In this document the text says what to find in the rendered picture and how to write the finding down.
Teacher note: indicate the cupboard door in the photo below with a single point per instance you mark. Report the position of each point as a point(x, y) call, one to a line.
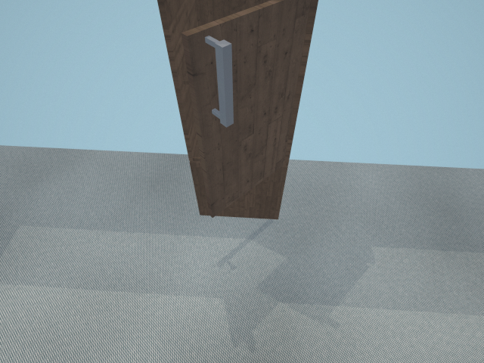
point(267, 45)

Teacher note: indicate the handle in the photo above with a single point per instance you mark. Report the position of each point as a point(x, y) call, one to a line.
point(224, 79)

